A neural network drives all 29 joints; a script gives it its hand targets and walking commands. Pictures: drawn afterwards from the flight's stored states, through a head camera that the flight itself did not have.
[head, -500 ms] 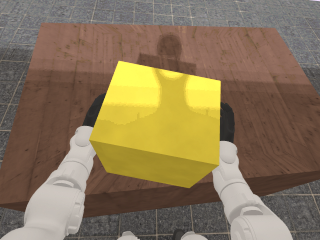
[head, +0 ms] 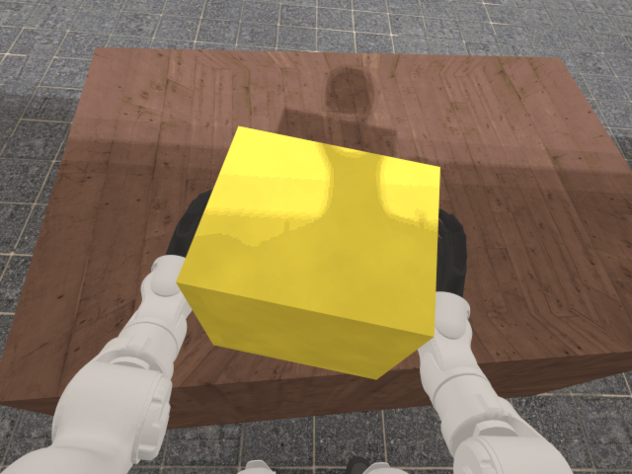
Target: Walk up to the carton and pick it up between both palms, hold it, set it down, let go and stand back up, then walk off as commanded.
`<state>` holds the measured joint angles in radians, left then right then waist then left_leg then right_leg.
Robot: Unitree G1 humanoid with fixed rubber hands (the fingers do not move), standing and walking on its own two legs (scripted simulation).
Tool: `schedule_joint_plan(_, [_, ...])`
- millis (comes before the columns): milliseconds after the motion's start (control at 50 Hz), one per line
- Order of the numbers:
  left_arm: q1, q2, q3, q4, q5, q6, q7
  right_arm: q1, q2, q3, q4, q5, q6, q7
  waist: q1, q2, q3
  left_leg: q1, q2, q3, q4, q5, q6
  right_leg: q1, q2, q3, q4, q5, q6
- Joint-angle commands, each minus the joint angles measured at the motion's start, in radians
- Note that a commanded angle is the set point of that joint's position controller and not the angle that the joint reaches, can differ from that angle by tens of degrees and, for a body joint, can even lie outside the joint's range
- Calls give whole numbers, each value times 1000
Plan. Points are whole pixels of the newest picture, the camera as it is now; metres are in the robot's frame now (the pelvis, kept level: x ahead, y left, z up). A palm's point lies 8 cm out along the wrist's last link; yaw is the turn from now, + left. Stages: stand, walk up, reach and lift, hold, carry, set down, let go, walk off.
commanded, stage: reach and lift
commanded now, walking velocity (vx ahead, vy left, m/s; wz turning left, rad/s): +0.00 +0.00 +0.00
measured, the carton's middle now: (314, 265) +0.38 +0.00 -0.02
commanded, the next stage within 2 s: none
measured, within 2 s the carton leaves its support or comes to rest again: leaves its support in 0.32 s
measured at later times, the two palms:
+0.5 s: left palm (193, 258) +0.39 +0.15 +0.00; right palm (460, 299) +0.32 -0.18 +0.01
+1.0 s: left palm (184, 228) +0.38 +0.15 +0.08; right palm (496, 268) +0.33 -0.19 +0.09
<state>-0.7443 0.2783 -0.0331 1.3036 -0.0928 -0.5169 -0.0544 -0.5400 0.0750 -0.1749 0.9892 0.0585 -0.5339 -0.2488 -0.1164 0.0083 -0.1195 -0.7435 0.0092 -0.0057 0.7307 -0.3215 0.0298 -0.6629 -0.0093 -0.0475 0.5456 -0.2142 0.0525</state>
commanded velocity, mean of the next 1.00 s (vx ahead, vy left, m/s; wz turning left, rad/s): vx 0.00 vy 0.00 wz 0.00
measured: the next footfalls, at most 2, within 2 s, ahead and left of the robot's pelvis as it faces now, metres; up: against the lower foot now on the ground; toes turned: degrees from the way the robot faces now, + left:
none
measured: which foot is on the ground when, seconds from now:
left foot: down 0.00-1.00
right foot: down 0.00-1.00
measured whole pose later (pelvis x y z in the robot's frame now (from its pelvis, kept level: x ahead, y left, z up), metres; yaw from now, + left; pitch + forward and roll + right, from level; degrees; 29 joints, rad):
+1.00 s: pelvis -0.02 -0.02 +0.01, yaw +1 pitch +11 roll -3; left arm -0.71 0.28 -0.18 1.13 -0.24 -0.24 -0.02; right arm -0.44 0.07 -0.17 0.69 0.08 -0.17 -0.25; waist -0.08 0.01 -0.19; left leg -0.56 0.01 -0.01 0.63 -0.26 0.03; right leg -0.50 -0.01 -0.05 0.50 -0.18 0.03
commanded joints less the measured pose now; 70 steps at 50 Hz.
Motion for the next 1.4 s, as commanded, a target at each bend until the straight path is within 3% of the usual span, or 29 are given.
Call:
schedule_joint_plan(0, [-531, -745, -263, -316, 115, -130, -111, -344, 624, 372, -73, -192, -82, 175, 26, 246, -833, 651, 23, -63, -63, 881, -147, 258, 80, -7, -59, 447, -102])
schedule_joint_plan(180, [-557, -747, -311, -409, 94, -129, -94, -349, 632, 400, -111, -202, -99, 164, 24, 231, -878, 644, 13, -49, -75, 874, -132, 283, 86, 3, -78, 479, -95])
schedule_joint_plan(360, [-621, -753, -379, -471, 29, -103, -87, -407, 672, 481, -227, -167, -49, 163, 34, 210, -915, 550, -9, -31, -107, 702, -93, 356, 83, 24, -68, 448, -83])
schedule_joint_plan(520, [-686, -776, -456, -530, -68, -44, -74, -510, 714, 584, -437, -96, 67, 171, 40, 182, -907, 469, -22, -37, -142, 530, -56, 432, 75, 48, -47, 372, -67])
schedule_joint_plan(640, [-758, -794, -489, -666, -119, 18, -62, -568, 742, 671, -590, -43, 202, 165, 39, 169, -915, 451, -25, -53, -161, 464, -41, 499, 66, 64, -31, 342, -55])
schedule_joint_plan(800, [-781, -789, -447, -758, -108, 115, -66, -559, 693, 662, -625, -29, 319, 155, 40, 151, -819, 475, -15, -65, -219, 436, -45, 545, 57, 76, -69, 307, -55])
schedule_joint_plan(1000, [-742, -785, -355, -798, -85, 241, -64, -656, 630, 638, -704, 21, 414, 182, 90, 92, -621, 509, -16, -45, -304, 441, -40, 644, 47, 94, -139, 275, -56])
schedule_joint_plan(1220, [-651, -800, -261, -891, -67, 444, -94, -678, 551, 585, -720, 74, 561, 190, 80, 21, -401, 589, -34, -32, -366, 507, -55, 757, 35, 86, -211, 334, -50])
schedule_joint_plan(1380, [-657, -805, -182, -931, -53, 547, -100, -794, 541, 595, -776, 114, 617, 208, 127, -39, -368, 574, -50, -15, -395, 458, -28, 767, 16, 89, -225, 325, -39])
